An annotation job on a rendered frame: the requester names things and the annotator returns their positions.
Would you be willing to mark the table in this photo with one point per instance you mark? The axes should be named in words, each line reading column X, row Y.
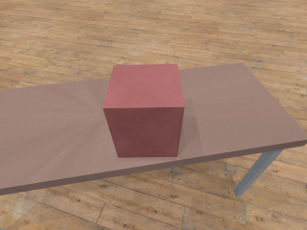
column 57, row 134

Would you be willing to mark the carton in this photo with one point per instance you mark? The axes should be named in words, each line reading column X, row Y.
column 144, row 110

